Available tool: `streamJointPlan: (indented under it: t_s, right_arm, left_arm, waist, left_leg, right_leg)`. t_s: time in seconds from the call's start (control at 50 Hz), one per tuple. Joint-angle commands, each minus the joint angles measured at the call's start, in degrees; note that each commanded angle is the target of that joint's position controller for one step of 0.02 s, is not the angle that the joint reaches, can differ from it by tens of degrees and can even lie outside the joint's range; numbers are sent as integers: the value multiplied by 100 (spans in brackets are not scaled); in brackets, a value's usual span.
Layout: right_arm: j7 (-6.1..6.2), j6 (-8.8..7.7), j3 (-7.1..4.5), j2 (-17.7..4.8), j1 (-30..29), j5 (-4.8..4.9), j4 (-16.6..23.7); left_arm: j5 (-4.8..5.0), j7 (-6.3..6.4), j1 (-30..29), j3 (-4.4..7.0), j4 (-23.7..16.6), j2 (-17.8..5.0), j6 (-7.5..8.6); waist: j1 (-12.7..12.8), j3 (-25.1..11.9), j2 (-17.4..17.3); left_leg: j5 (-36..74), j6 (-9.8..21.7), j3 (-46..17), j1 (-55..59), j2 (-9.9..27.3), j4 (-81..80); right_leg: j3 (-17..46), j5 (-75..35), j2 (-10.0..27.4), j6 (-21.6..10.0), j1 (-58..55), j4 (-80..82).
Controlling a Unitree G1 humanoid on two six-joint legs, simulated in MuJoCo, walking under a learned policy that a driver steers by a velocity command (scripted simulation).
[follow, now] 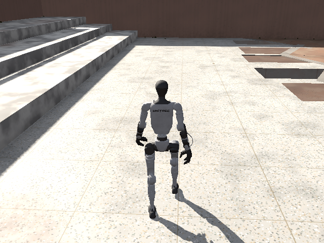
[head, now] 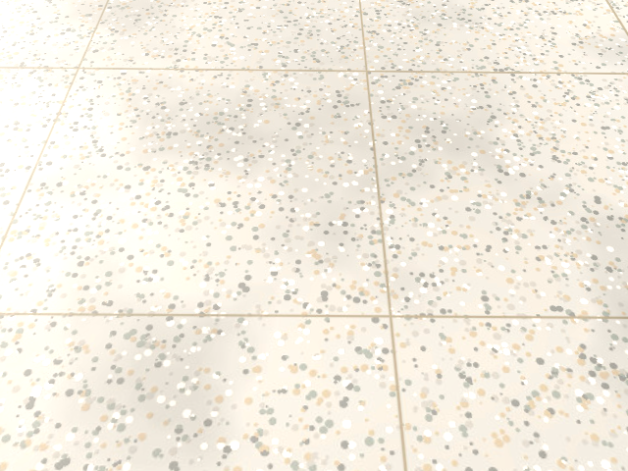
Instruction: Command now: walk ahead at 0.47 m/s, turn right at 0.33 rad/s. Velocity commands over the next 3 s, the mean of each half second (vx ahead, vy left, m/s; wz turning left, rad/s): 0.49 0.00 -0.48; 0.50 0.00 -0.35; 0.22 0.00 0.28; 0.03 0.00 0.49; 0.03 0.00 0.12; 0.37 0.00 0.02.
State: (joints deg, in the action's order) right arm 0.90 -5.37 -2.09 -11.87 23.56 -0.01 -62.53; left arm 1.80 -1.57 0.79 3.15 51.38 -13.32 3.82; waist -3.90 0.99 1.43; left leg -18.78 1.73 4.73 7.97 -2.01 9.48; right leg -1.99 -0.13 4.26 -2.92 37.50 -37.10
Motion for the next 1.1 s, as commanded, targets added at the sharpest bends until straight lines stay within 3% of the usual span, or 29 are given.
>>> streamJointPlan:
  t_s: [0.02,0.06,0.1,0.12,0.14,0.16,0.18,0.2,0.22,0.24,0.28,0.34,0.44,0.52,0.58,0.6,0.62,0.64,0.66,0.68,0.7,0.72,0.76,0.8,0.86,0.92,1.04,1.08,1.1]
  right_arm:
    - [38,-11,-206,-940,69,39,171]
    - [59,53,-262,-1112,-73,15,273]
    - [90,156,-260,-1163,-239,-25,435]
    - [92,118,-192,-1050,-193,-109,614]
    - [-51,-75,71,-181,382,-97,778]
    - [-125,-314,-55,-733,-339,120,876]
    - [-140,-428,-136,-1020,-820,280,1103]
    - [-86,-474,-154,-1063,-996,231,1132]
    - [-26,-442,-221,-1081,-1004,120,1118]
    - [-1,-349,-254,-1060,-855,76,1145]
    - [43,-190,-277,-923,-839,8,1246]
    - [113,-89,-288,-879,-1555,-98,1565]
    - [19,-170,-212,-693,-2570,-42,1934]
    - [-109,-253,-197,-826,-3011,41,2197]
    - [-176,-357,-245,-1034,-2822,75,2247]
    - [-162,-387,-293,-1128,-2382,71,2145]
    - [-125,-417,-384,-1347,-1647,-4,2006]
    - [-77,-398,-470,-1721,-587,-65,1893]
    - [-123,-293,-562,-2018,-175,-92,1630]
    - [-163,-266,-421,-1371,-352,15,1751]
    - [-165,-236,-329,-1016,-619,36,1810]
    - [-183,-202,-287,-972,-914,-11,1846]
    - [-196,-181,-229,-849,-1124,-93,1784]
    - [-213,-202,-230,-834,-1061,-41,1690]
    - [-175,-196,-309,-1118,-913,31,1574]
    - [-137,-122,-330,-1245,-768,79,1495]
    - [-131,32,-322,-1363,-226,168,1214]
    - [-91,127,-319,-1427,-309,168,1187]
    - [-77,135,-285,-1369,-312,155,1219]
  left_arm:
    - [2,-132,-734,9,-552,-267,66]
    - [-17,-190,-424,115,-563,-491,69]
    - [-7,-178,1068,395,-185,-962,12]
    - [-28,-85,1955,554,-53,-1431,-39]
    - [-61,-101,2078,523,-71,-1644,-18]
    - [-79,-88,2091,404,-52,-1204,23]
    - [-97,-72,1707,351,-127,-1041,88]
    - [-105,-86,1213,294,-279,-911,145]
    - [-155,-99,854,251,-395,-788,172]
    - [-212,-86,679,216,-471,-722,187]
    - [-148,-31,724,206,-493,-760,177]
    - [-134,120,1174,264,-466,-1006,173]
    - [-68,228,1729,280,-406,-1031,86]
    - [-28,248,2064,279,-334,-981,6]
    - [-65,293,2035,314,-411,-1061,-62]
    - [-67,295,1942,299,-472,-1013,-79]
    - [-96,270,1830,226,-574,-814,-62]
    - [-208,250,1860,108,-705,-505,-32]
    - [-2,220,2775,23,-804,-229,44]
    - [88,248,2733,112,-611,-846,51]
    - [52,248,2135,174,-664,-1089,34]
    - [-13,264,1809,168,-729,-996,28]
    - [-87,224,1582,178,-857,-808,45]
    - [-71,189,1608,136,-891,-600,24]
    - [-150,161,1128,49,-1109,-461,35]
    - [-139,105,587,-27,-1249,-378,80]
    - [-75,-14,-257,-11,-1584,-568,131]
    - [-157,-21,251,97,-1480,-771,190]
    - [-237,9,900,209,-1274,-1004,213]
  waist:
    - [150,664,-508]
    - [426,225,-712]
    - [1187,-627,-742]
    - [1425,-1214,16]
    - [795,-1993,1358]
    - [1124,-1832,807]
    - [1024,-1022,616]
    - [769,-648,-104]
    - [518,-412,-340]
    - [296,-381,-233]
    - [166,-215,-75]
    - [365,67,33]
    - [756,81,245]
    - [899,30,282]
    - [695,-85,515]
    - [448,-246,598]
    - [90,-788,516]
    - [-290,-1710,-154]
    - [180,-2253,-2292]
    - [52,-1743,-1504]
    - [-82,-980,-854]
    - [31,-540,-381]
    - [272,-163,-531]
    - [363,-183,-695]
    - [313,-107,-573]
    - [158,-30,-562]
    - [-2,195,-683]
    - [400,-113,-708]
    - [700,-555,-626]
  left_leg:
    - [3184,651,-113,-416,1683,-102]
    - [5233,525,97,-115,1734,726]
    - [6068,269,384,-640,1454,2862]
    - [4192,63,449,-2194,1162,4781]
    - [-1069,-198,-207,-4364,-81,6725]
    - [-1147,13,-1148,-4972,89,7291]
    - [-626,139,-1065,-5367,346,7192]
    - [-123,172,-1055,-5062,622,6763]
    - [98,130,-1036,-4654,788,6316]
    - [184,86,-1103,-4250,928,6067]
    - [189,-84,-1018,-4036,1001,5476]
    - [1108,-373,-872,-4338,895,4352]
    - [2552,-431,-806,-3997,472,2461]
    - [2309,-369,-941,-3967,316,1832]
    - [1568,-233,-930,-3458,202,1539]
    - [1527,-102,-834,-2854,175,1334]
    - [1571,160,-1014,-1641,480,1416]
    - [1446,548,-1983,-55,1514,1626]
    - [264,1462,-4673,1559,2618,1067]
    - [-794,1297,-4847,1265,2544,832]
    - [-584,1042,-3907,519,2257,765]
    - [139,947,-3249,-248,2000,636]
    - [1086,940,-2480,-1121,1644,376]
    - [1551,1031,-2069,-1341,1510,168]
    - [2078,1167,-1698,-1411,1560,-92]
    - [2211,1009,-1154,-1539,1346,-172]
    - [2457,788,-1106,-1101,1573,213]
    - [3699,538,-1048,-970,1428,1023]
    - [4119,343,-904,-1204,1127,1804]
  right_leg:
    - [-60,40,-124,-276,-142,336]
    - [-339,501,-443,-482,-830,242]
    - [-465,614,-852,-752,-2821,427]
    - [1130,899,107,-1121,-4547,489]
    - [4490,2497,1478,-2149,-6089,1504]
    - [4851,2801,1382,-1876,-5973,2178]
    - [4043,2349,1244,-1642,-5269,2282]
    - [3379,1680,1026,-1510,-4319,2379]
    - [2888,1128,817,-1424,-3495,2466]
    - [2609,870,664,-1388,-2994,2576]
    - [2246,748,514,-1393,-2401,2739]
    - [1958,771,336,-1357,-2050,2889]
    - [1741,729,59,-970,-2156,2617]
    - [2225,778,249,-919,-2889,2075]
    - [2663,328,394,-849,-3243,1506]
    - [2665,21,276,-755,-3192,1200]
    - [2431,-256,-28,-580,-2858,339]
    - [1784,667,-436,-337,-2064,-1299]
    - [1208,3391,-1110,-1,-14,-2910]
    - [1418,3276,-618,20,633,-3570]
    - [1306,2721,-462,43,769,-3681]
    - [1117,2323,-284,82,573,-3548]
    - [1031,1947,-16,79,234,-3008]
    - [812,1899,79,108,71,-2580]
    - [600,1358,234,229,211,-1659]
    - [392,416,166,253,-124,-536]
    - [257,255,-124,90,-605,588]
    - [164,129,-364,-75,-1517,1089]
    - [122,-463,-395,-217,-2587,1279]
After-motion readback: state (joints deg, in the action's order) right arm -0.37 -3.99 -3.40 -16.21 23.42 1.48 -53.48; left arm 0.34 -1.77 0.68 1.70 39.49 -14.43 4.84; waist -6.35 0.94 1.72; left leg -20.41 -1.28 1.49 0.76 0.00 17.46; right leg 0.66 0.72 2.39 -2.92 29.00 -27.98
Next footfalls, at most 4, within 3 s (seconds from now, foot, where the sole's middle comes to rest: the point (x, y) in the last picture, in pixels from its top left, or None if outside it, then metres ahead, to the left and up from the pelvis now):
0.10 right None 0.25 -0.12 -0.77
0.62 left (302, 434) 0.56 0.01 -0.77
1.12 right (451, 371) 0.69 -0.34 -0.77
1.60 left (344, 345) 0.77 -0.10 -0.77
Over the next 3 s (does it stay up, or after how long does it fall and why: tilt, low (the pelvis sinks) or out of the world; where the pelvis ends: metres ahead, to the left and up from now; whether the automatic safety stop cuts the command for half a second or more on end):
stays up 0.88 -0.18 0.00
